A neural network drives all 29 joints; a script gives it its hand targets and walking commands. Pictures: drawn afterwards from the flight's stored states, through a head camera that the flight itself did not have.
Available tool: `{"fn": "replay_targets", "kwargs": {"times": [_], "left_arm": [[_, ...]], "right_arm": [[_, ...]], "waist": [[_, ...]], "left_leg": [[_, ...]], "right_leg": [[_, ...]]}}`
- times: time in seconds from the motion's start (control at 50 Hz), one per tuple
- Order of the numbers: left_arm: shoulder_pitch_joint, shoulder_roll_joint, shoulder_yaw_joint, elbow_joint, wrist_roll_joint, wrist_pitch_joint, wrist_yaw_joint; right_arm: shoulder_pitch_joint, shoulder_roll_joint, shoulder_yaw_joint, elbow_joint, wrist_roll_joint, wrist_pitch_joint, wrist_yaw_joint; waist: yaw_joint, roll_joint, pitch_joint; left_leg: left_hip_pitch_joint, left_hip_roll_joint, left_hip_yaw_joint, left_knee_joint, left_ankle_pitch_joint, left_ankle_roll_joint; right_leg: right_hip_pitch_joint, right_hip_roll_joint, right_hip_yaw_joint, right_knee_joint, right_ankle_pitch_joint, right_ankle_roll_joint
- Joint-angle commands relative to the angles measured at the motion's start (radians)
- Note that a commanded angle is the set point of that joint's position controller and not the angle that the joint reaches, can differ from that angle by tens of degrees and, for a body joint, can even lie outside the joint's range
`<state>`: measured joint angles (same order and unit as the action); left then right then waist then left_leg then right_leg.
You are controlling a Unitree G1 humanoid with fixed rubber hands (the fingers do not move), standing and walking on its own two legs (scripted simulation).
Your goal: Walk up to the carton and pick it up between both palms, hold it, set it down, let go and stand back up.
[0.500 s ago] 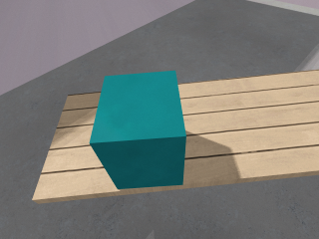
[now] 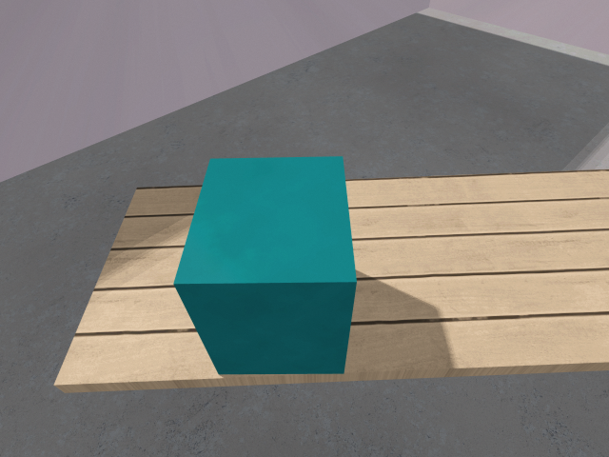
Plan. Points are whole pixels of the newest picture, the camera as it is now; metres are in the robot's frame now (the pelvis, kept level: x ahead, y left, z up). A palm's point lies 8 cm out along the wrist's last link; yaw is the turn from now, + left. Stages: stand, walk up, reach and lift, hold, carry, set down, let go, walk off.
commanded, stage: stand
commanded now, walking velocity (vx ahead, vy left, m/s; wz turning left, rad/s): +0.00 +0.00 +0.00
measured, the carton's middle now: (278, 268) +0.44 +0.07 -0.05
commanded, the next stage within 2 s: reach and lift in 1.06 s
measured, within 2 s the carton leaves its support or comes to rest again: neither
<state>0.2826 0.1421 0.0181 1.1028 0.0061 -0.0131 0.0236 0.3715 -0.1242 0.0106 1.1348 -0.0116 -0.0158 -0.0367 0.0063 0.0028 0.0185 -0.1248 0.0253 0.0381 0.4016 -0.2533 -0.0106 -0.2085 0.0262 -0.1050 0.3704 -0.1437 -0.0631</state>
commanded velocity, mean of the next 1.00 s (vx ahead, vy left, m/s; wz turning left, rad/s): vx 0.00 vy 0.00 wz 0.00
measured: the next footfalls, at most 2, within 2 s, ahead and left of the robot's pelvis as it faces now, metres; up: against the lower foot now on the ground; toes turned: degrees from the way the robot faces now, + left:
none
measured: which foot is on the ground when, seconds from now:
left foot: down 0.00-1.00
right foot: down 0.00-1.00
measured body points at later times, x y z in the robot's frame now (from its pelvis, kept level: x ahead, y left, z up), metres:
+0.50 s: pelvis +0.02 +0.01 +0.00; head +0.02 +0.01 +0.45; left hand -0.01 +0.21 -0.16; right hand -0.03 -0.19 -0.16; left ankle -0.02 +0.12 -0.74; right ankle +0.04 -0.08 -0.74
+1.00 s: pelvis +0.03 +0.00 +0.00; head +0.03 +0.00 +0.45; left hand -0.01 +0.21 -0.16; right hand -0.02 -0.19 -0.16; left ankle -0.02 +0.12 -0.74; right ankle +0.04 -0.08 -0.74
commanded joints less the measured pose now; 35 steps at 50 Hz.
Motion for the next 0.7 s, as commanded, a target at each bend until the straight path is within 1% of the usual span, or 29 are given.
{"fn": "replay_targets", "kwargs": {"times": [0.0,0.06,0.28,0.68], "left_arm": [[0.056,0.061,0.005,-0.002,-0.001,-0.005,0.001],[0.071,0.059,0.002,0.01,-0.001,-0.008,0.002],[0.1,0.046,-0.006,0.037,-0.001,-0.01,0.007],[0.116,0.034,-0.008,0.053,-0.001,-0.012,0.013]], "right_arm": [[0.082,-0.059,-0.007,-0.004,0.0,-0.008,-0.002],[0.09,-0.057,-0.006,0.0,0.002,-0.011,-0.003],[0.099,-0.04,-0.004,0.009,0.003,-0.011,-0.005],[0.102,-0.034,-0.004,0.02,0.003,-0.008,-0.009]], "waist": [[0.004,0.005,0.082],[0.004,0.007,0.072],[0.004,0.012,0.076],[0.004,0.007,0.077]], "left_leg": [[-0.132,0.082,-0.084,-0.106,0.009,0.028],[-0.123,0.083,-0.086,-0.105,0.024,0.033],[-0.101,0.08,-0.085,-0.1,0.063,0.04],[-0.078,0.078,-0.08,-0.092,0.101,0.04]], "right_leg": [[0.04,-0.135,0.148,-0.086,-0.069,0.017],[0.052,-0.133,0.144,-0.073,-0.038,0.016],[0.051,-0.131,0.14,-0.052,0.013,0.016],[0.07,-0.131,0.138,-0.043,0.066,0.01]]}}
